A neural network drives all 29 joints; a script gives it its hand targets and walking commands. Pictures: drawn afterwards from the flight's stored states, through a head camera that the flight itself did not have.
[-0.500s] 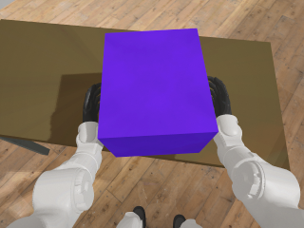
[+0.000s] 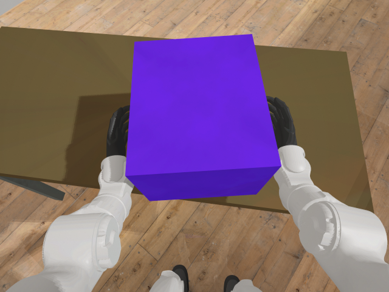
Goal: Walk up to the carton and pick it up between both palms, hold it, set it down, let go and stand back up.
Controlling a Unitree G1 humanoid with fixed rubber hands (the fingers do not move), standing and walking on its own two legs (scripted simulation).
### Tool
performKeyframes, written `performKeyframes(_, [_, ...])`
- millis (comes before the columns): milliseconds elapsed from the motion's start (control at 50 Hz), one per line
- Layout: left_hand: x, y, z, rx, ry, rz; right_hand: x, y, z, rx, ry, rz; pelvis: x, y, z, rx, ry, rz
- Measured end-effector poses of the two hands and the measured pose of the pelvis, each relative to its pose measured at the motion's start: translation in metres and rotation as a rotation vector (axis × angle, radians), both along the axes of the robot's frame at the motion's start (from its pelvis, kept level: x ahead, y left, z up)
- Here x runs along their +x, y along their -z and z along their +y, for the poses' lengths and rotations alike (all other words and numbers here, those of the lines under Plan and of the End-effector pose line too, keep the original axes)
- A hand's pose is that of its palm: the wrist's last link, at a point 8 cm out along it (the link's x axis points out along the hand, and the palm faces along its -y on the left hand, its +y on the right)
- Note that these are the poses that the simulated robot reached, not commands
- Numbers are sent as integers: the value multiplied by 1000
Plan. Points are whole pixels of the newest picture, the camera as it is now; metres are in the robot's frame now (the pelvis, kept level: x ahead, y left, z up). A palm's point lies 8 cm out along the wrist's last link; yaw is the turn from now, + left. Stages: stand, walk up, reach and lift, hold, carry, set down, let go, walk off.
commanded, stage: reach and lift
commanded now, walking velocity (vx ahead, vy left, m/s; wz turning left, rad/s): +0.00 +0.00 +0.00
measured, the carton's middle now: (198, 121) +0.49 +0.03 -0.03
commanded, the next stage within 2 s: none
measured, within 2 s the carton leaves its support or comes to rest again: leaves its support in 1.30 s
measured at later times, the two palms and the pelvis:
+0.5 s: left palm (118, 148) +0.42 +0.19 -0.02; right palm (284, 137) +0.44 -0.15 -0.02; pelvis +0.00 +0.00 +0.00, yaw -1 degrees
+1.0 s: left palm (120, 150) +0.41 +0.19 -0.02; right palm (285, 136) +0.44 -0.15 -0.01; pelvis +0.00 +0.00 +0.00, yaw +0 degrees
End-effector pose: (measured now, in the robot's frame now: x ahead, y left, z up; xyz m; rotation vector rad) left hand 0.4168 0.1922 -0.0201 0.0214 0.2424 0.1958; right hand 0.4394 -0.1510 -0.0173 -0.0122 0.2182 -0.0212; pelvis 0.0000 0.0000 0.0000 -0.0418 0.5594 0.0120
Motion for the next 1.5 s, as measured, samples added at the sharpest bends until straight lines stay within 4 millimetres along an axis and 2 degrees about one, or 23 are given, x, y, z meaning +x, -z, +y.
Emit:
performKeyframes(840, [-1,2,-1,3,1,-20,0,-1,-1,-57,-10,-23,0,1,-1,-21,-2,40])
performKeyframes(1120, [-12,1,-8,-27,-34,-3,-4,-5,-4,-104,-21,10,1,1,-5,-22,-19,10])
performKeyframes(1340, [-26,-8,-10,-14,-28,34,-18,-14,-6,-112,-23,46,2,-1,-10,-12,-36,-45])
performKeyframes(1500, [-35,-30,-14,-8,-21,17,-30,-34,-10,-69,-7,32,2,-4,-14,-5,-56,-97])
